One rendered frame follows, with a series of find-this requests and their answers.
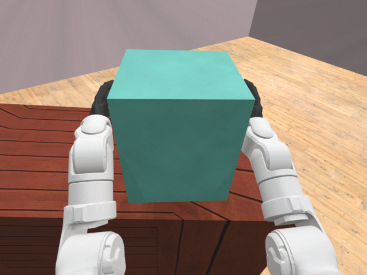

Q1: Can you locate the left robot hand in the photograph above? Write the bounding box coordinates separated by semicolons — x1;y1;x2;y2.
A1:
89;80;114;123

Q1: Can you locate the robot left forearm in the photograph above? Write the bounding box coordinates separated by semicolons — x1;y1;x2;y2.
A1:
56;115;116;268

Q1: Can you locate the robot right upper arm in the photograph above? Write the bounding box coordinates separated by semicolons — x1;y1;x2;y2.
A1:
266;225;342;275

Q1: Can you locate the robot left upper arm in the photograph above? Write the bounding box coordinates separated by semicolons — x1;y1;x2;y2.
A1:
56;231;126;275

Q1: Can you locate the right robot hand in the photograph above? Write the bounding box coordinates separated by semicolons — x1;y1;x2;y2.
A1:
244;79;263;118

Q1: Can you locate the robot right forearm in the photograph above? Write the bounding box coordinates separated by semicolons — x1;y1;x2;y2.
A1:
241;117;338;265

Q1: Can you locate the pedestal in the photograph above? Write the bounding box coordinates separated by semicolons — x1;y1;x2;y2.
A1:
0;103;296;275

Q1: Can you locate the carton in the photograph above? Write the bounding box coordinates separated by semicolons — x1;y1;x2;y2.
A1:
107;49;255;203

